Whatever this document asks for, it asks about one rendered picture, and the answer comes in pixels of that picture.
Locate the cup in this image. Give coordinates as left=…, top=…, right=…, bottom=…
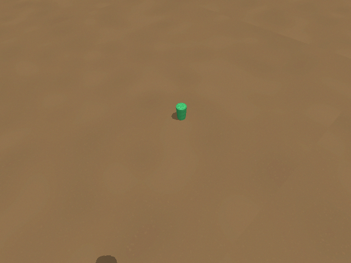
left=176, top=103, right=186, bottom=120

